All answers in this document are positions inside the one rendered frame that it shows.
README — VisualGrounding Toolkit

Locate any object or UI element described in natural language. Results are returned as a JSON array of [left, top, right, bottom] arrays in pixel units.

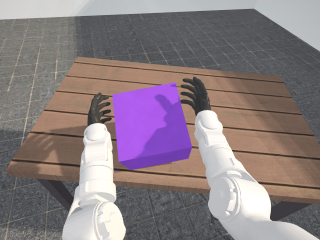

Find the table
[[5, 56, 320, 221]]

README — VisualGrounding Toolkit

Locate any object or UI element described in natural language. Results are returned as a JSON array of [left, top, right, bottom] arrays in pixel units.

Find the right robot forearm
[[194, 110, 271, 204]]

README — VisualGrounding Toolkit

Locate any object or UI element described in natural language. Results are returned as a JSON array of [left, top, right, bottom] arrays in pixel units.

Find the right robot upper arm
[[208, 175, 319, 240]]

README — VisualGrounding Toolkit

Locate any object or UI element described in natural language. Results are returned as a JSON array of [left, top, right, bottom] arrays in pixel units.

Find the right robot hand
[[180, 76, 211, 116]]

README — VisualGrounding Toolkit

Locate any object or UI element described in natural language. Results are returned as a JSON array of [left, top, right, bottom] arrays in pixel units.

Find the carton
[[112, 82, 192, 170]]

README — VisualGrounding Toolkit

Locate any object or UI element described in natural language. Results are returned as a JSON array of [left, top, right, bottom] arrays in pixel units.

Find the left robot hand
[[87, 92, 112, 126]]

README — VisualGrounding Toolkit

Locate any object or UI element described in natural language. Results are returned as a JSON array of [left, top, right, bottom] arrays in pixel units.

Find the left robot forearm
[[62, 123, 117, 239]]

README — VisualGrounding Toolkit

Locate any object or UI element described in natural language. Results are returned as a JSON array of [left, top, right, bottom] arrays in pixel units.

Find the left robot upper arm
[[62, 201, 126, 240]]

